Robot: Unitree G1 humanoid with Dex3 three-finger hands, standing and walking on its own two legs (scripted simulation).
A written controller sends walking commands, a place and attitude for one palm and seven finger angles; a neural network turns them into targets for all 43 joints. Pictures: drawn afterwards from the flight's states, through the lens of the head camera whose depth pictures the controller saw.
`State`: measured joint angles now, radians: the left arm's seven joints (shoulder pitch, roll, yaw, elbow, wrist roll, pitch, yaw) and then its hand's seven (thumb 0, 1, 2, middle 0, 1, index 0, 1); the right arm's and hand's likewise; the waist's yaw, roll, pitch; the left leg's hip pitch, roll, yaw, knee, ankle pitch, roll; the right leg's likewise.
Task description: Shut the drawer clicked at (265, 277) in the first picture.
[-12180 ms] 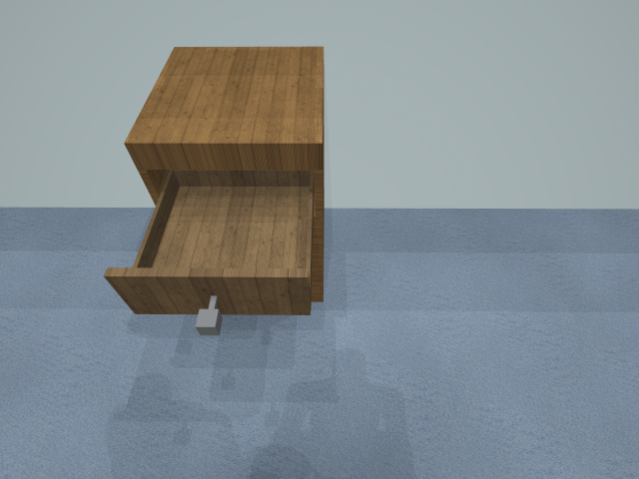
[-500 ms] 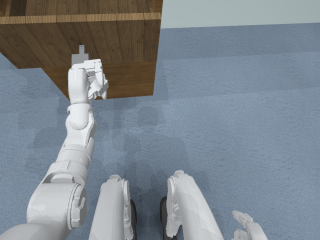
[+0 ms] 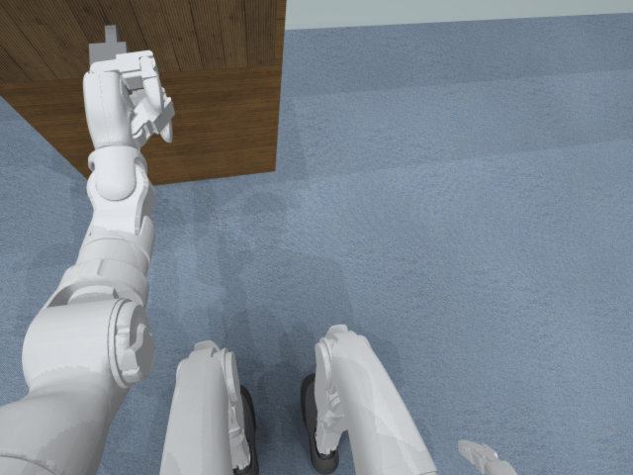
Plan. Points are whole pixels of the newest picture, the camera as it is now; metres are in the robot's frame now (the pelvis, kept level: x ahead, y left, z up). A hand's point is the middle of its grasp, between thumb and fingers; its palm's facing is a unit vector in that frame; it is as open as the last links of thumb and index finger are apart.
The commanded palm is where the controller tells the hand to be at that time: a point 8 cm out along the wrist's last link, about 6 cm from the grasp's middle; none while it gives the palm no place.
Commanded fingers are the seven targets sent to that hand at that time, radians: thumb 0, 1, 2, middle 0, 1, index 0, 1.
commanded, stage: push the drawer shut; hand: left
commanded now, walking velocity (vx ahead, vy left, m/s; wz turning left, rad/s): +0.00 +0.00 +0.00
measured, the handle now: (113, 55) +0.61 +0.18 +0.01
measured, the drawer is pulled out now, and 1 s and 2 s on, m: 0.06 0.00 0.00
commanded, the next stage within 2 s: pull the fist back off the drawer in 0.70 s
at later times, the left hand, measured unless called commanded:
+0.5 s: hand (163, 59) +0.61 +0.12 +0.01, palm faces +0.10 -0.99 -0.03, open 3.4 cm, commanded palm +0.60 +0.15 +0.01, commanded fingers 0.00 0.90 0.90 -1.40 -1.60 -1.40 -1.60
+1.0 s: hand (162, 59) +0.61 +0.12 +0.01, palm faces +0.09 -1.00 -0.04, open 3.5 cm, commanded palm +0.60 +0.14 +0.01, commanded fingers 0.00 0.90 0.90 -1.40 -1.60 -1.40 -1.60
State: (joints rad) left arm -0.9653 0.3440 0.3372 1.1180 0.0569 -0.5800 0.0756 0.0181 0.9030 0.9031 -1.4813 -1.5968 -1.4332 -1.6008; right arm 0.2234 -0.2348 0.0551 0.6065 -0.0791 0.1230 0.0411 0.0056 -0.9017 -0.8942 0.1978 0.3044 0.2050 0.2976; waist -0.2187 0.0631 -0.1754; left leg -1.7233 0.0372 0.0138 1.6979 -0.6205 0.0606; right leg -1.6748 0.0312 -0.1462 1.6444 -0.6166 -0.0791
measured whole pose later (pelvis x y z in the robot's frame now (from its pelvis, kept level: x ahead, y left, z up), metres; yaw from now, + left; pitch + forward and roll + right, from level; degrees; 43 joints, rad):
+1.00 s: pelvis -0.04 +0.01 -0.04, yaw -3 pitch +38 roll -8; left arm -1.37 0.64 0.39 1.33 0.18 -0.41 0.08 0.02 0.90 0.90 -1.51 -1.60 -1.48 -1.60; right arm 0.30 -0.25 0.14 0.57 -0.08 0.11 0.04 0.00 -0.90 -0.89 0.20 0.30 0.21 0.30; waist -0.37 0.06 -0.10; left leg -1.93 0.05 -0.02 1.80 -0.55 0.08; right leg -1.86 0.03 -0.19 1.71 -0.54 -0.07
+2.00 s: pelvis +0.05 +0.01 +0.12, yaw +3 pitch +26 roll -3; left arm -0.32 0.23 0.13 0.41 -0.14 -0.32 0.03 0.02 0.90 0.90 -1.40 -1.60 -1.40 -1.60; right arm 0.20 -0.24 0.03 0.54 0.03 0.06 0.02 0.01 -0.90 -0.89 0.20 0.30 0.20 0.30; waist -0.06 0.04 -0.17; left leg -1.14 0.00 0.00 1.24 -0.55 0.05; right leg -1.08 0.04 -0.12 1.18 -0.55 -0.06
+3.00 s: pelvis +0.07 +0.00 +0.23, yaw +5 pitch -4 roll +0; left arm 0.52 0.32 0.28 -0.43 -0.09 -0.06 0.10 0.01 0.90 0.90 -1.40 -1.60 -1.41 -1.60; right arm 0.18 -0.23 0.03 0.58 0.03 -0.06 -0.06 0.01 -0.90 -0.89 0.20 0.30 0.20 0.30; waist 0.07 0.09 0.01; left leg -0.14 -0.03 0.01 0.49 -0.29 0.04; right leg -0.10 0.04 -0.07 0.45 -0.29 -0.05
